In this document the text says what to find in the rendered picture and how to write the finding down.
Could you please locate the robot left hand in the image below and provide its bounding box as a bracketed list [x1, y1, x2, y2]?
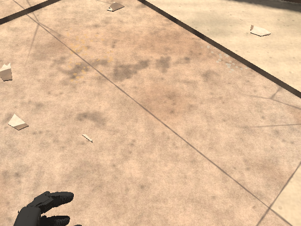
[13, 191, 82, 226]

